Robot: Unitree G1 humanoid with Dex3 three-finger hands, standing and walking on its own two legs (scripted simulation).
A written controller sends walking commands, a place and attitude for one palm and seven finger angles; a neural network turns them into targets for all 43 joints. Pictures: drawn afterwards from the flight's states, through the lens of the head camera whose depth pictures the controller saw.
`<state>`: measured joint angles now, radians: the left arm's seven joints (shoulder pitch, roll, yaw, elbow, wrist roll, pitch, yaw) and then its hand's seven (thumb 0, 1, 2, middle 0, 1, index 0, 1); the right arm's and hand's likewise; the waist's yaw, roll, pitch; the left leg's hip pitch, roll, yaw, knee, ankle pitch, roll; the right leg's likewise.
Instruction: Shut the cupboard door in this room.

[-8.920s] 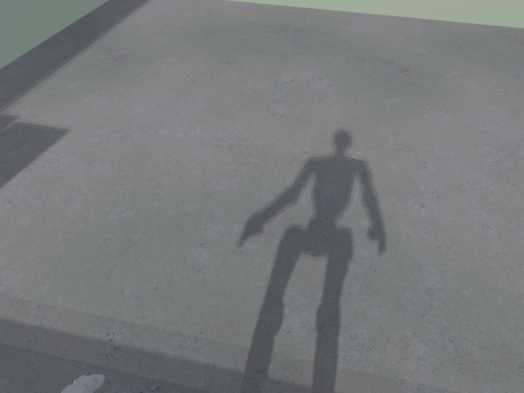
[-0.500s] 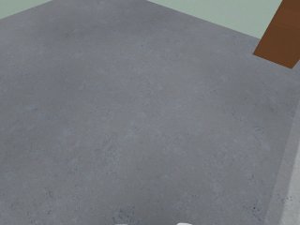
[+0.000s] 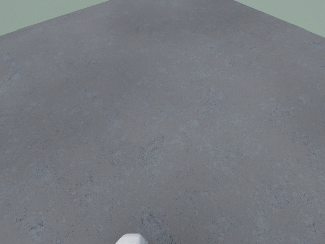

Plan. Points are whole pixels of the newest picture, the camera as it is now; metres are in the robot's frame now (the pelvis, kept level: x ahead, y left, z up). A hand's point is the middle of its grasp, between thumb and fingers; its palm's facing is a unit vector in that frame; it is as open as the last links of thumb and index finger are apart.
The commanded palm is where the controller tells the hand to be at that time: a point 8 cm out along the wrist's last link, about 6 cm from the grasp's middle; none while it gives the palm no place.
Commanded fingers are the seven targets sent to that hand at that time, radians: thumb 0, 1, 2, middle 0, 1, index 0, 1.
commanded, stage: turn or walk to find it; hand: left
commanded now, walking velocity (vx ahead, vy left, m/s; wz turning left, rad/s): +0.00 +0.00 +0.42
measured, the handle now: out of the picture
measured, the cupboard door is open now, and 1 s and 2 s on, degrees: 89 89 89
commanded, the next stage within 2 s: none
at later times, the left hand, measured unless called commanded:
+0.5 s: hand out of the picture +0.04 +0.24 -0.16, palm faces +0.22 -0.94 -0.26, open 7.3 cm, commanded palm none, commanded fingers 0.00 0.90 0.90 -0.20 -0.30 -0.20 -0.30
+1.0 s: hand out of the picture -0.08 +0.19 -0.17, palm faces +0.45 -0.86 -0.24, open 7.3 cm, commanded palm none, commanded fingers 0.00 0.90 0.90 -0.20 -0.30 -0.20 -0.30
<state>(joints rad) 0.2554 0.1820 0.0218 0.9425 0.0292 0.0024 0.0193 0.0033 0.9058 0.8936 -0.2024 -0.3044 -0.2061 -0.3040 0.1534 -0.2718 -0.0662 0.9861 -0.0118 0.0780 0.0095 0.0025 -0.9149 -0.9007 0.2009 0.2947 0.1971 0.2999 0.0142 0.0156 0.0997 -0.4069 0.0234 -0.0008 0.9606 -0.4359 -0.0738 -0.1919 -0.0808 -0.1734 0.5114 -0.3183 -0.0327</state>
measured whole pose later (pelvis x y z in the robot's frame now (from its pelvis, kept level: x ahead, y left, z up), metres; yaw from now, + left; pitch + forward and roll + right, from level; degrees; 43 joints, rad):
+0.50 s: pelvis -0.01 +0.02 +0.00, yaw +11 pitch +0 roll +0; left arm 0.15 0.24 0.05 0.93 0.01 0.05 0.01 0.00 0.91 0.89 -0.20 -0.30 -0.20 -0.30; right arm 0.17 -0.20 -0.04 0.95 -0.02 0.03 0.00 0.00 -0.91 -0.90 0.21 0.30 0.20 0.30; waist 0.00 -0.01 0.08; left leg -0.22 -0.03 -0.05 0.47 -0.24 0.02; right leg -0.40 -0.07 -0.02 0.87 -0.42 0.09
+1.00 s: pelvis -0.04 -0.01 +0.00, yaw +26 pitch -1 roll +1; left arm 0.23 0.20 0.04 0.95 0.03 0.01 0.02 0.00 0.91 0.89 -0.20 -0.30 -0.21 -0.30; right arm 0.20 -0.24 -0.06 1.00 -0.01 0.07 0.01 0.00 -0.91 -0.90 0.20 0.29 0.20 0.30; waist 0.01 -0.01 0.09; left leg -0.33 0.04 0.05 0.79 -0.45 -0.06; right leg -0.23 -0.13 -0.24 0.55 -0.28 0.00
